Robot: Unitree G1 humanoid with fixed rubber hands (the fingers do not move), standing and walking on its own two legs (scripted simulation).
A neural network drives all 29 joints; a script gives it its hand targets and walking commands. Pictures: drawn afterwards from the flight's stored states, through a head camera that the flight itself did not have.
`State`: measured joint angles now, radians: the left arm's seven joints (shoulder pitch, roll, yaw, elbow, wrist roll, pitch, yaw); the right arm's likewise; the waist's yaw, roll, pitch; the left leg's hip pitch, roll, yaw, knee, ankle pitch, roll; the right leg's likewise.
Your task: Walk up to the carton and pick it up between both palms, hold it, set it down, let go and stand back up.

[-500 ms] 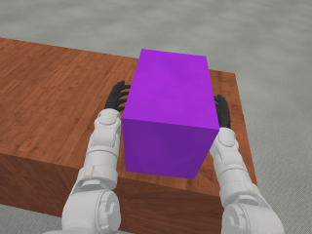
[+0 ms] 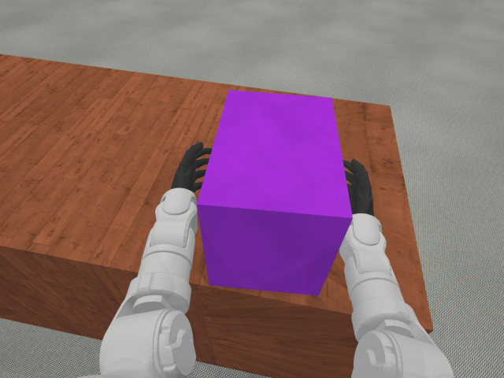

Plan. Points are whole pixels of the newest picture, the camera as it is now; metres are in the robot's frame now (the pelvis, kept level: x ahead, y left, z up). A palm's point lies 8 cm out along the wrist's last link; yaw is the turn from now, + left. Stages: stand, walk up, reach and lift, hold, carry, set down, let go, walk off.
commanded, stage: set down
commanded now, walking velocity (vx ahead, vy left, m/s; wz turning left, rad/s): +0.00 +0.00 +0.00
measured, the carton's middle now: (272, 189) +0.44 -0.01 +0.04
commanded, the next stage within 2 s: none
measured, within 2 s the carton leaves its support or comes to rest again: rests again in 0.02 s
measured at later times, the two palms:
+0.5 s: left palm (187, 194) +0.39 +0.13 +0.07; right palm (360, 215) +0.37 -0.15 +0.07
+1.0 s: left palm (188, 196) +0.39 +0.13 +0.07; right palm (360, 218) +0.36 -0.15 +0.06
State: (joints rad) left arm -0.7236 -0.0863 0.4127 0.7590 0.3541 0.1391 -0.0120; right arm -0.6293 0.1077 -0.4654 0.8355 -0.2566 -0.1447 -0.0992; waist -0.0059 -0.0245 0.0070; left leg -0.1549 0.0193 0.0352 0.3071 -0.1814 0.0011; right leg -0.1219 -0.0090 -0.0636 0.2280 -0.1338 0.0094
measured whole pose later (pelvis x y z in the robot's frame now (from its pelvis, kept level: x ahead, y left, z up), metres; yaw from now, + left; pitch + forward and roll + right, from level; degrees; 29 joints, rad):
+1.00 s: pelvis -0.01 +0.00 +0.00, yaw -1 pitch +2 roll -1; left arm -0.74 -0.12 0.51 0.82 0.43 -0.01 -0.04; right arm -0.62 0.15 -0.61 0.83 -0.40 -0.27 -0.07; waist 0.01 -0.03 0.04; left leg -0.16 0.02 0.05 0.29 -0.16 0.00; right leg -0.14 -0.01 -0.05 0.23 -0.13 0.01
